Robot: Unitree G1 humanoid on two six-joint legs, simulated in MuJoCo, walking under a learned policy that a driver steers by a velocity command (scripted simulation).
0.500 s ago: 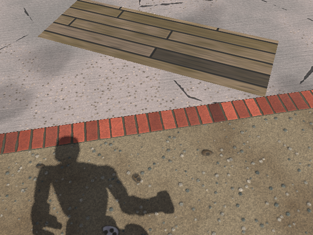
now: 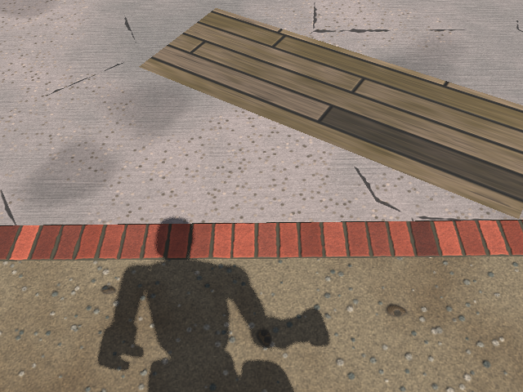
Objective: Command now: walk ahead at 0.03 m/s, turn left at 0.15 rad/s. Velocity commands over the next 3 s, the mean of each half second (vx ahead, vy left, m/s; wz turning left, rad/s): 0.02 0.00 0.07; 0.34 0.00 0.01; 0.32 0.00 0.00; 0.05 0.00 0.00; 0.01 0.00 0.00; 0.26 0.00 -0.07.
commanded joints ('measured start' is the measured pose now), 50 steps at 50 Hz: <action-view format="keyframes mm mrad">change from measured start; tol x16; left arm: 1 -26 161 33 -64 34 -20 -6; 30 88 163 34 27 -34 -42 -5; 50 -289 49 -8 -124 -43 -86 -74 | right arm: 1 67 -80 -19 -60 -4 -25 4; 31 4 -32 -20 55 38 -107 7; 36 394 -224 -85 187 31 -128 30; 50 330 -146 -33 188 32 -105 -2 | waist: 1 -65 -280 -69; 16 5 3 -40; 33 -49 -186 110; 36 -142 267 32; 40 -69 48 64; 50 -80 91 114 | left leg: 1 -17 47 24 57 -253 -15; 7 204 125 14 -69 111 -35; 22 168 137 -17 -80 123 -16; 27 -1 82 54 -14 -412 18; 30 -96 93 136 154 -229 16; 33 165 99 147 -32 -178 60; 37 587 479 -586 -356 -183 291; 44 469 317 -91 -407 215 169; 50 327 328 -4 -460 174 149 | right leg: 1 83 -299 315 -227 299 -217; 9 64 -65 68 -137 69 -58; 22 111 -22 14 -82 127 -56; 29 107 -208 338 -301 -566 -231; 34 -99 -138 191 -201 -264 -165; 36 -382 69 -58 340 -175 -42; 38 -550 -3 50 604 -239 -74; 50 -227 -20 -72 30 288 -41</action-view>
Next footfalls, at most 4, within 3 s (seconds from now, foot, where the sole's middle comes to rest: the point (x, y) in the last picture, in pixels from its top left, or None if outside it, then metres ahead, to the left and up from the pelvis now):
1.12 right None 0.44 -0.14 -0.77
1.56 left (251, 359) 0.57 0.08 -0.77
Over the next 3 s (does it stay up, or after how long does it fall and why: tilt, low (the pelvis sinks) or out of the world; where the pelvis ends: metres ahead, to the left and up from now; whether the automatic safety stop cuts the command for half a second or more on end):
stays up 0.59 0.03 0.01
